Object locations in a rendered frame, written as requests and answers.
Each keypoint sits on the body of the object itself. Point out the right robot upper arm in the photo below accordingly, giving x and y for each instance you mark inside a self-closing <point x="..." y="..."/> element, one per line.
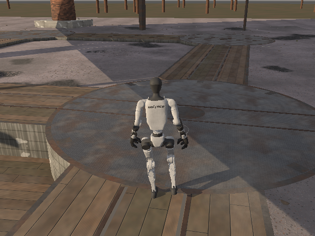
<point x="174" y="111"/>

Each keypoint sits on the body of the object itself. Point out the right robot forearm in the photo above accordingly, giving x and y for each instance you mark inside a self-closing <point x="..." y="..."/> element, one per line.
<point x="181" y="130"/>

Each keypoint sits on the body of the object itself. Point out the left robot upper arm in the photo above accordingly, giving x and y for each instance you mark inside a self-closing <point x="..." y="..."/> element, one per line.
<point x="139" y="111"/>

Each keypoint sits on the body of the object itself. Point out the robot left shin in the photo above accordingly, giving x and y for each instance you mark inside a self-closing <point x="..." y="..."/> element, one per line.
<point x="152" y="177"/>

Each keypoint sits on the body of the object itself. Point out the robot shin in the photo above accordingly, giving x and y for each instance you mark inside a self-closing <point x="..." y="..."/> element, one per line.
<point x="172" y="171"/>
<point x="152" y="177"/>

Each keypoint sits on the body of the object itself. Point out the robot right hand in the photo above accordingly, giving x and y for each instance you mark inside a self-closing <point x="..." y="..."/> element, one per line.
<point x="185" y="142"/>

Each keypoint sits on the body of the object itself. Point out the left robot forearm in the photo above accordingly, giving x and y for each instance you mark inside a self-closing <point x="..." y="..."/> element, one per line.
<point x="134" y="130"/>

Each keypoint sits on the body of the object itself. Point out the robot left hand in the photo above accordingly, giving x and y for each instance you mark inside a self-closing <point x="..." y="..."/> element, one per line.
<point x="136" y="140"/>

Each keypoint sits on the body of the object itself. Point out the robot right shin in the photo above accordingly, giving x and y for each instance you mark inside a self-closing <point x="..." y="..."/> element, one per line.
<point x="172" y="171"/>

